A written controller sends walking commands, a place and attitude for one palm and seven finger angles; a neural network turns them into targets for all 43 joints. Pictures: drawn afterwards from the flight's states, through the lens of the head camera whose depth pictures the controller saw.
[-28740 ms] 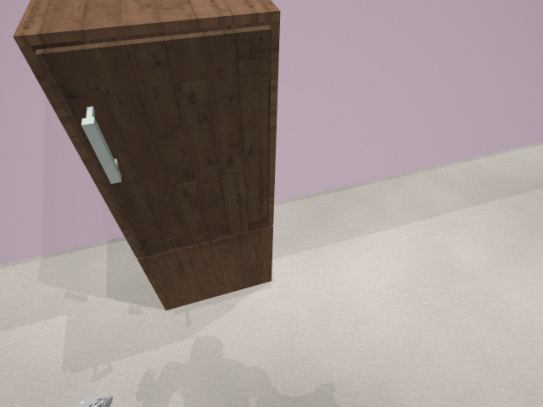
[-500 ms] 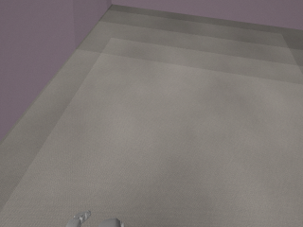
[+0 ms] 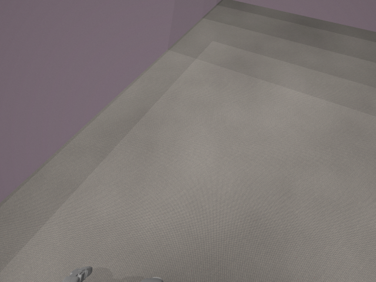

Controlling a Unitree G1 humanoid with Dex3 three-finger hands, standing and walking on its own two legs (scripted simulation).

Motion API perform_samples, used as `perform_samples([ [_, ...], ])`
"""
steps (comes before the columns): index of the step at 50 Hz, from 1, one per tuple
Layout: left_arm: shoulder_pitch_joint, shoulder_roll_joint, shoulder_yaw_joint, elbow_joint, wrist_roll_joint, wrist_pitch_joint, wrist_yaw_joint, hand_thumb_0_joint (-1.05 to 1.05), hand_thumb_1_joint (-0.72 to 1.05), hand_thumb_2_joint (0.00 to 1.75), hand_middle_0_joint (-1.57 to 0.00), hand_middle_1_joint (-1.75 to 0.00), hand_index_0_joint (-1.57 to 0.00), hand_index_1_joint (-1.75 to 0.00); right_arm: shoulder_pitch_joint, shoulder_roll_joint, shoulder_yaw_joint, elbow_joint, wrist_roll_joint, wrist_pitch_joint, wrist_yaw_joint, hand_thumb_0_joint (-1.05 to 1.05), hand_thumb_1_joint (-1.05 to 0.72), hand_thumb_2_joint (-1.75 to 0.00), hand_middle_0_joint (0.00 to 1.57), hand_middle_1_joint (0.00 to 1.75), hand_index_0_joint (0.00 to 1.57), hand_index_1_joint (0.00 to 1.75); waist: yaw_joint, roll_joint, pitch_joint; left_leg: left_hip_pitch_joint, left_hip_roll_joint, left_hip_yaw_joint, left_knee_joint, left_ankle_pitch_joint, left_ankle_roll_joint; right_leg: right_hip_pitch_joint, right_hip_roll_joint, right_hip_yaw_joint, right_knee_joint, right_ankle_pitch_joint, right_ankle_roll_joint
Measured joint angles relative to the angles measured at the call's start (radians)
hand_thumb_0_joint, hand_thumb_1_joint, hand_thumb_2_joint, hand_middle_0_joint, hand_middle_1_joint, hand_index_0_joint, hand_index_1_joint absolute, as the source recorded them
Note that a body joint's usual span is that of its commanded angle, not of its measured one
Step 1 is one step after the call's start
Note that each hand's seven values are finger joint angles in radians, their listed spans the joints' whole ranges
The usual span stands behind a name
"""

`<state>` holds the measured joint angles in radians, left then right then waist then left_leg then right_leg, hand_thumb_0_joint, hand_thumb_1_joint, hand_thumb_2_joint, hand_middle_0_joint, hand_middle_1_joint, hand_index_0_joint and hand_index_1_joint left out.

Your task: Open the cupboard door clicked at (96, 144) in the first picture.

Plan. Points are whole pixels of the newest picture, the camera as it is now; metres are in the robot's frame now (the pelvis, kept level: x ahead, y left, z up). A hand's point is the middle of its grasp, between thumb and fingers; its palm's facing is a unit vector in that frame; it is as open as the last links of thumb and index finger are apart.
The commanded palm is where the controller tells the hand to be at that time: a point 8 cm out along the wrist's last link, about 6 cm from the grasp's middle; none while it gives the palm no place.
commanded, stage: turn to face it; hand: left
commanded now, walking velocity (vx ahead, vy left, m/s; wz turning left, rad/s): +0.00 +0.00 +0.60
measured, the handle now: out of the picture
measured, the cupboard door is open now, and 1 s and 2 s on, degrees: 44 44 44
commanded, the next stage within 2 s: none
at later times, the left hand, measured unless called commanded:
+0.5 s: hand out of the picture +0.01 +0.22 -0.17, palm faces +0.35 -0.91 -0.24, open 7.4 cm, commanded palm none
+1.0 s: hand out of the picture -0.01 +0.15 -0.15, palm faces +0.59 -0.77 -0.23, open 7.3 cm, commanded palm none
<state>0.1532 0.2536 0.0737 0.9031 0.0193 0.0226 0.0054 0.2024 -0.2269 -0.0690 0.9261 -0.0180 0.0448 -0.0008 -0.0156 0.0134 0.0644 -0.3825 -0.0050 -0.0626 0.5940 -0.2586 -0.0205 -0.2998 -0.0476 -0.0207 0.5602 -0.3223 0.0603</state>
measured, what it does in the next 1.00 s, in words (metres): steps on the spot, turning left: left foot, then right foot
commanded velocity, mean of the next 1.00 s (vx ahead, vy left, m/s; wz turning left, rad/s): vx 0.00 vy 0.00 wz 0.60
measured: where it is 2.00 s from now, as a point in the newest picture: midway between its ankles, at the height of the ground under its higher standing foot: outside the picture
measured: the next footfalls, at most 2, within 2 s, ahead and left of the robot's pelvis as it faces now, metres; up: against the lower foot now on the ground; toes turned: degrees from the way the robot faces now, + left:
left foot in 0.34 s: +0.02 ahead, +0.12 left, +0.00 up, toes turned +20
right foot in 0.70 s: +0.12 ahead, -0.14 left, +0.00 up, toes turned +23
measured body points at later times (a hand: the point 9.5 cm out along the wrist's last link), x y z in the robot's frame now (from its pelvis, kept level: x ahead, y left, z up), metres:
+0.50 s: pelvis +0.01 -0.01 +0.00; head +0.06 +0.03 +0.45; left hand -0.01 +0.27 -0.15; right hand +0.20 -0.21 -0.12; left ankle -0.02 +0.11 -0.73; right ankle +0.02 -0.15 -0.66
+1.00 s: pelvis +0.05 -0.05 +0.01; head +0.10 -0.01 +0.45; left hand -0.04 +0.19 -0.13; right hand +0.27 -0.21 -0.14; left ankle -0.04 +0.06 -0.69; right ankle +0.08 -0.15 -0.73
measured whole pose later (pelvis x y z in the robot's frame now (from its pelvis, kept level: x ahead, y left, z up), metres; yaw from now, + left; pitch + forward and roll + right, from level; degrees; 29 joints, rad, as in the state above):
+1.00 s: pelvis +0.05 -0.05 +0.01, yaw +38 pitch +1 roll +2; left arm 0.20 0.18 0.05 0.89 0.03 0.00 0.01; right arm 0.13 -0.24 -0.07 0.94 -0.01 0.07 0.03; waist -0.01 -0.03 0.13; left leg -0.40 0.03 0.07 0.82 -0.44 -0.06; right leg -0.20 -0.14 -0.22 0.55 -0.34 0.00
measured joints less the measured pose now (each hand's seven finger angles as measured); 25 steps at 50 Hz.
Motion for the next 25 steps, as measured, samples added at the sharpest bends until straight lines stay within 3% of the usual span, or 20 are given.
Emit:
perform_samples([
  [3, 0.006, -0.029, -0.012, 0.005, 0.008, -0.009, 0.010, 0.00, 0.91, 0.90, -0.20, -0.30, -0.20, -0.30, -0.031, -0.032, -0.018, 0.008, 0.003, 0.021, 0.008, 0.00, -0.91, -0.89, 0.20, 0.30, 0.20, 0.30, 0.000, 0.032, 0.028, -0.099, -0.007, -0.001, 0.304, -0.198, -0.008, 0.005, -0.007, -0.044, 0.035, -0.003, -0.046],
  [5, 0.023, -0.046, -0.019, 0.006, 0.009, -0.006, 0.013, 0.00, 0.90, 0.90, -0.20, -0.30, -0.20, -0.30, -0.045, -0.043, -0.025, 0.010, 0.002, 0.028, 0.013, 0.00, -0.91, -0.89, 0.20, 0.30, 0.20, 0.30, -0.003, 0.031, 0.037, -0.145, -0.002, 0.032, 0.475, -0.204, -0.021, 0.031, -0.023, -0.070, 0.013, 0.003, -0.053],
  [7, 0.039, -0.055, -0.024, 0.009, 0.009, -0.006, 0.015, 0.00, 0.90, 0.90, -0.20, -0.30, -0.20, -0.30, -0.059, -0.042, -0.023, 0.009, 0.003, 0.032, 0.019, 0.00, -0.91, -0.89, 0.20, 0.30, 0.20, 0.30, -0.007, 0.012, 0.042, -0.155, 0.012, 0.066, 0.538, -0.190, -0.035, 0.054, -0.041, -0.092, -0.015, 0.013, -0.054],
  [14, 0.065, -0.063, -0.030, 0.013, 0.016, -0.015, 0.004, 0.00, 0.90, 0.90, -0.20, -0.30, -0.20, -0.30, -0.105, -0.022, -0.004, -0.009, 0.011, 0.024, 0.028, 0.00, -0.91, -0.89, 0.20, 0.30, 0.19, 0.30, 0.013, -0.055, 0.066, -0.016, 0.034, 0.141, 0.210, -0.181, -0.040, 0.080, -0.099, -0.179, -0.006, -0.013, -0.041],
  [17, 0.080, -0.054, -0.023, 0.016, 0.008, -0.012, -0.003, 0.00, 0.90, 0.90, -0.20, -0.30, -0.21, -0.30, -0.115, -0.023, 0.005, -0.028, 0.008, 0.005, 0.031, 0.00, -0.91, -0.89, 0.20, 0.30, 0.19, 0.30, 0.018, -0.061, 0.061, 0.076, 0.029, 0.157, 0.002, -0.028, -0.011, 0.050, -0.121, -0.218, 0.093, -0.070, -0.022],
  [18, 0.075, -0.044, -0.019, 0.020, 0.003, -0.004, -0.005, 0.00, 0.90, 0.90, -0.20, -0.30, -0.21, -0.30, -0.119, -0.017, 0.003, -0.032, 0.005, -0.005, 0.028, 0.00, -0.91, -0.89, 0.20, 0.30, 0.19, 0.30, 0.016, -0.071, 0.061, 0.065, 0.018, 0.150, 0.011, -0.015, 0.018, 0.017, -0.128, -0.199, 0.177, -0.120, -0.005],
  [20, 0.056, -0.021, -0.012, 0.027, 0.002, 0.023, 0.000, 0.00, 0.90, 0.90, -0.20, -0.30, -0.21, -0.30, -0.122, -0.002, 0.010, -0.038, 0.002, -0.018, 0.022, 0.00, -0.91, -0.89, 0.20, 0.30, 0.20, 0.30, 0.024, -0.087, 0.070, 0.049, 0.007, 0.134, 0.047, -0.051, 0.043, -0.061, -0.100, -0.116, 0.372, -0.215, 0.012],
  [22, 0.035, -0.008, -0.003, 0.033, 0.004, 0.038, 0.004, 0.00, 0.90, 0.90, -0.20, -0.30, -0.20, -0.30, -0.111, 0.009, 0.017, -0.042, -0.001, -0.023, 0.012, 0.00, -0.91, -0.89, 0.20, 0.30, 0.20, 0.30, 0.025, -0.084, 0.065, 0.053, 0.008, 0.111, 0.033, -0.058, 0.043, -0.124, -0.069, -0.069, 0.502, -0.210, 0.021],
  [25, 0.007, 0.000, 0.004, 0.024, 0.004, 0.040, -0.001, 0.00, 0.90, 0.90, -0.20, -0.30, -0.20, -0.30, -0.091, 0.014, 0.022, -0.036, -0.003, -0.021, 0.000, 0.00, -0.91, -0.89, 0.20, 0.30, 0.20, 0.30, 0.024, -0.062, 0.057, 0.071, 0.007, 0.076, -0.022, -0.024, 0.031, -0.174, -0.044, -0.025, 0.550, -0.141, 0.028],
])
